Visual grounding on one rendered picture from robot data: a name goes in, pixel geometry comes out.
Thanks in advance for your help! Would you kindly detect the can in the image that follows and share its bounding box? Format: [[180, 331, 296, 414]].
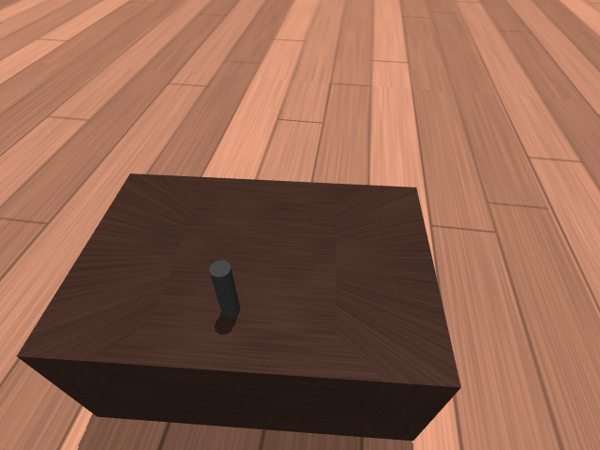
[[209, 260, 240, 318]]

